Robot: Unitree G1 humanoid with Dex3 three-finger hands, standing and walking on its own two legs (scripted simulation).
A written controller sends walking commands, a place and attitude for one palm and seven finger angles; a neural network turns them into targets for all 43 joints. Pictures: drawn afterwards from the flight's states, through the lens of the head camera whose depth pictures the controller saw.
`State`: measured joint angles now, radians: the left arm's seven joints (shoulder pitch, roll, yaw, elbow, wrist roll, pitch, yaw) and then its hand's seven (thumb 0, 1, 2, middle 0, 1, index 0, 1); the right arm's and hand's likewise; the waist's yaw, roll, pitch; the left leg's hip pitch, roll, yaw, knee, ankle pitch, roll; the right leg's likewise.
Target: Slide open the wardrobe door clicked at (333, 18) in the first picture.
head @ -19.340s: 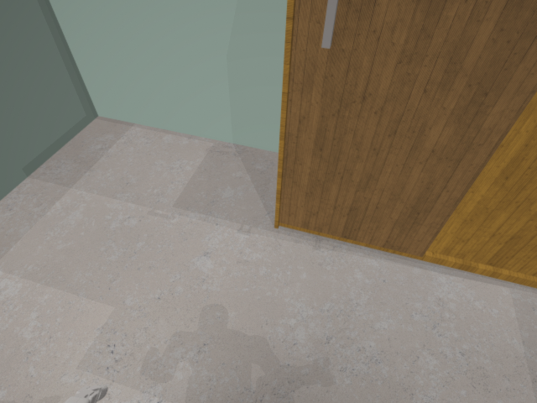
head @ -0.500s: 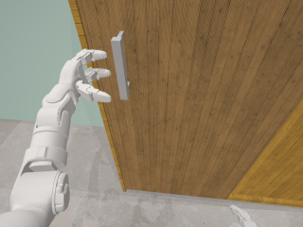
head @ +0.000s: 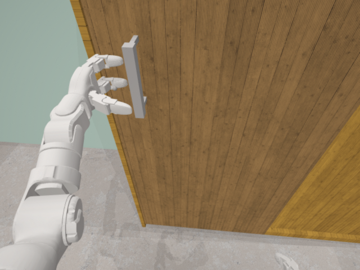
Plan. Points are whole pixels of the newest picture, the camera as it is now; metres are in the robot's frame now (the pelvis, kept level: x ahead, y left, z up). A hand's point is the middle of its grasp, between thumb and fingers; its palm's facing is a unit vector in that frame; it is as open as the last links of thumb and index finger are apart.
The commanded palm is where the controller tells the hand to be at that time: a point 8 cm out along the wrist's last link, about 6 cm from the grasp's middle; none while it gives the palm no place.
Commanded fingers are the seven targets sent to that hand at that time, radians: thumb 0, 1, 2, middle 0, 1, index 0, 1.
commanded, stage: feel for the door with the fingertips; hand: left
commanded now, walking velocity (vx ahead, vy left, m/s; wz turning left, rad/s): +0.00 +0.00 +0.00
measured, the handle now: (137, 79) +0.48 +0.12 +0.21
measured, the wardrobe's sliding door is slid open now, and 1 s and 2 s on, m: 0.00 0.00 0.00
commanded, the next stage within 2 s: slide the fingers in behind the handle in 0.22 s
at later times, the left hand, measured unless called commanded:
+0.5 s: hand (119, 86) +0.44 +0.15 +0.21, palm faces -0.04 -1.00 -0.02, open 13.5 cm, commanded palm +0.42 +0.20 +0.21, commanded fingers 0.00 -0.50 0.30 -0.30 -1.20 -0.30 -1.20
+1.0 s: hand (121, 93) +0.41 +0.14 +0.21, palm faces -0.03 -1.00 -0.01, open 14.0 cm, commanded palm +0.39 +0.18 +0.21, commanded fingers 0.00 -0.50 0.30 -0.30 -1.20 -0.30 -1.20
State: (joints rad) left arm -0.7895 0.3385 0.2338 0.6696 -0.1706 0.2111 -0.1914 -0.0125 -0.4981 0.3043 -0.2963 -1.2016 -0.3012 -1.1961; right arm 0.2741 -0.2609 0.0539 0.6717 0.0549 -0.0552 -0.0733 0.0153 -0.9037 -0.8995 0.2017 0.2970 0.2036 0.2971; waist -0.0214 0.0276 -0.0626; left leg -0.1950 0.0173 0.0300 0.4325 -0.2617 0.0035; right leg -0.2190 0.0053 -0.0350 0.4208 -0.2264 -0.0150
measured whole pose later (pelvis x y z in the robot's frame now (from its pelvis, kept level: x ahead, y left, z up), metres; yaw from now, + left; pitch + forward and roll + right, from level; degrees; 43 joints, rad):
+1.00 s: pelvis -0.01 +0.00 +0.00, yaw +0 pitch +0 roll +0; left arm -0.74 0.27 0.20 0.59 -0.16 0.20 -0.13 -0.01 -0.50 0.30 -0.30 -1.20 -0.30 -1.20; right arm 0.24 -0.25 0.05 0.66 0.06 -0.08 -0.06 0.02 -0.90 -0.90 0.20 0.30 0.20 0.30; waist 0.00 0.03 -0.06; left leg -0.19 0.02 0.04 0.43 -0.25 0.01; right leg -0.21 0.00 -0.03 0.42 -0.21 -0.01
